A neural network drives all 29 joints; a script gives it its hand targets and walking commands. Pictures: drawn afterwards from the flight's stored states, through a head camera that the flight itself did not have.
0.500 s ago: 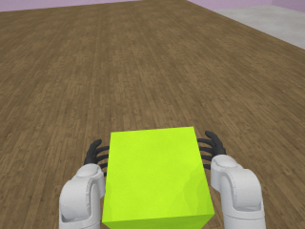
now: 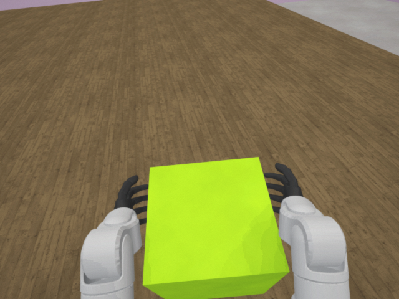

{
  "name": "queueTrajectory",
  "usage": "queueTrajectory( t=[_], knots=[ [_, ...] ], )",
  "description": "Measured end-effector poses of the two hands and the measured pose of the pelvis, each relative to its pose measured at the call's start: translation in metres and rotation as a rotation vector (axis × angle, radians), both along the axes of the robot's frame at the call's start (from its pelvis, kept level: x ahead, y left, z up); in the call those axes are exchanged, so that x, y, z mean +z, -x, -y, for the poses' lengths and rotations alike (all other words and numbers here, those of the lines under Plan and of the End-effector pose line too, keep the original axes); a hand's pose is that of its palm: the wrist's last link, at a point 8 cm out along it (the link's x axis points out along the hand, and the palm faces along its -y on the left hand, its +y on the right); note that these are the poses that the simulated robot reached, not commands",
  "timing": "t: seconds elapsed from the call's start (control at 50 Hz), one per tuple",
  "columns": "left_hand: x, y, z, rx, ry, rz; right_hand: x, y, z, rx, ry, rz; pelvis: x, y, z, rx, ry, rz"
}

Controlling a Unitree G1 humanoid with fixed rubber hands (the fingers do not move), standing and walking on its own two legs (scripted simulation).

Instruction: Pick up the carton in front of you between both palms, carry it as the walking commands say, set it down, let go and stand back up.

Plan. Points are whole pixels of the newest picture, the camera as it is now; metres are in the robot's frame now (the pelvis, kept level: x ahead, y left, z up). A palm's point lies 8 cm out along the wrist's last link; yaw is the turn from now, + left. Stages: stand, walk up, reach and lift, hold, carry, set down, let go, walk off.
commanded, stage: carry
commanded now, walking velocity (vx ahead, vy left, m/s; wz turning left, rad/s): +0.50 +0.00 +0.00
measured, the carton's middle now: (210, 235) +0.28 -0.01 +0.01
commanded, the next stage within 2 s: none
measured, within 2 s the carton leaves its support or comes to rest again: neither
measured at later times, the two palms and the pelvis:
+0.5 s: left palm (144, 111) +0.61 +0.16 +0.12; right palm (246, 101) +0.61 -0.13 +0.13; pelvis +0.35 +0.01 +0.01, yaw -1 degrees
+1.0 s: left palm (155, 77) +0.84 +0.16 +0.12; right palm (235, 65) +0.84 -0.13 +0.13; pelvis +0.58 +0.01 +0.01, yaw +0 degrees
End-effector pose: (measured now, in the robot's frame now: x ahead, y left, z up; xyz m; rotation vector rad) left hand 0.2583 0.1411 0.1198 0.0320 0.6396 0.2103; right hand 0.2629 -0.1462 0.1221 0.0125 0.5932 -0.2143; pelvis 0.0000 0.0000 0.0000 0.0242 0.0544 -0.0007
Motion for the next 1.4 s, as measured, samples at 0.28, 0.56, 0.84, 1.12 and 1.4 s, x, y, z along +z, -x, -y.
queueTrajectory(
  t=[0.28, 0.56, 0.84, 1.12, 1.4],
  knots=[
    [-0.055, -0.198, -0.035, -0.002, 0.040, -0.197, -0.037, -0.194, -0.038, -0.003, 0.073, -0.199, 0.011, -0.182, -0.035, -0.021, 0.043, -0.009],
    [-0.002, -0.396, -0.005, 0.024, 0.014, 0.038, -0.003, -0.397, -0.004, 0.037, 0.002, 0.036, -0.009, -0.400, 0.003, 0.022, 0.019, 0.021],
    [-0.011, -0.516, 0.004, 0.072, -0.026, -0.089, -0.006, -0.534, 0.000, 0.041, -0.002, -0.047, 0.011, -0.510, 0.014, 0.022, 0.024, 0.039],
    [-0.021, -0.613, -0.020, 0.006, 0.049, -0.097, 0.005, -0.619, -0.024, 0.005, 0.083, -0.057, 0.003, -0.608, -0.016, -0.016, 0.021, -0.002],
    [-0.033, -0.646, -0.023, 0.002, -0.003, -0.114, -0.024, -0.648, -0.025, 0.003, 0.022, -0.072, 0.002, -0.626, -0.023, -0.014, 0.024, -0.044]
  ],
)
